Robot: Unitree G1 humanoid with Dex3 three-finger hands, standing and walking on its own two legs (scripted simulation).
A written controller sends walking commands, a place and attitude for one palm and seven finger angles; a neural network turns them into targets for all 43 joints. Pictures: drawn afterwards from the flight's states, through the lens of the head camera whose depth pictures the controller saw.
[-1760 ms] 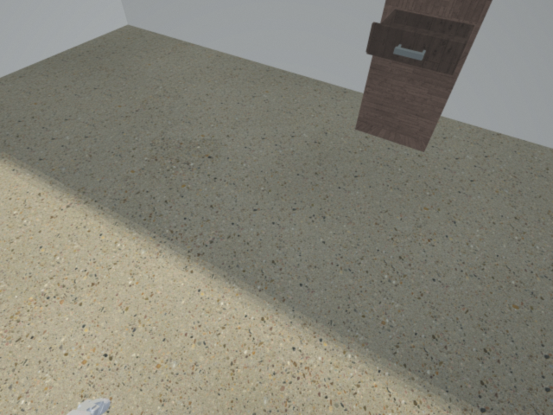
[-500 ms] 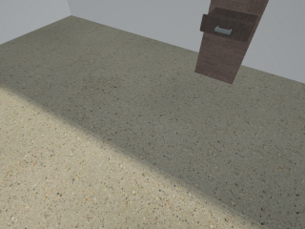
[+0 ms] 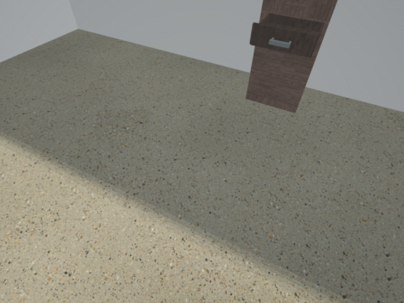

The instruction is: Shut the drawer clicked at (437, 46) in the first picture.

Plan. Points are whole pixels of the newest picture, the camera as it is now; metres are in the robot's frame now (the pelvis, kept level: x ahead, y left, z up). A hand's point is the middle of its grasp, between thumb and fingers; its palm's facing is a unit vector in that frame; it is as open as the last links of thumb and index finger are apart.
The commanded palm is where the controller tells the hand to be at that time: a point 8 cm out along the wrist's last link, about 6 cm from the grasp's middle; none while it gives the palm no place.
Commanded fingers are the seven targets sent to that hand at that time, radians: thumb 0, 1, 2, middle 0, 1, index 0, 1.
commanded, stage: walk to a spot facing it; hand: left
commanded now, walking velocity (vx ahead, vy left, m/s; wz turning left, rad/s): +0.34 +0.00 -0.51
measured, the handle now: (280, 42) +1.53 -0.36 -0.12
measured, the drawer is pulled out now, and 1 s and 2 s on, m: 0.26 0.26 0.26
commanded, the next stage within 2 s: turn to face it in 2.00 s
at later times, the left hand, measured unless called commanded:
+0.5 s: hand out of the picture +0.10 +0.20 -0.19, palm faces -0.07 -0.99 -0.15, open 7.3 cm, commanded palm none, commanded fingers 0.00 0.90 0.90 -0.20 -0.30 -0.20 -0.30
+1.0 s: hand (190, 165) +0.57 +0.08 -0.16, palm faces -0.48 -0.86 -0.17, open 7.3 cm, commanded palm none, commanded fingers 0.00 0.90 0.90 -0.20 -0.30 -0.20 -0.30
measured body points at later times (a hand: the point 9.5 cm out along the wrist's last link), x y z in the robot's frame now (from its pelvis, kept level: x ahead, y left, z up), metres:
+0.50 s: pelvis +0.17 +0.02 -0.02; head +0.21 +0.04 +0.43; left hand +0.11 +0.25 -0.17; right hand +0.28 -0.23 -0.14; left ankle +0.28 +0.11 -0.74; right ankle +0.00 -0.10 -0.73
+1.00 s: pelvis +0.37 -0.02 +0.00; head +0.41 -0.04 +0.44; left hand +0.59 +0.13 -0.15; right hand +0.17 -0.16 -0.14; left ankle +0.29 +0.12 -0.74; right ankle +0.42 -0.16 -0.72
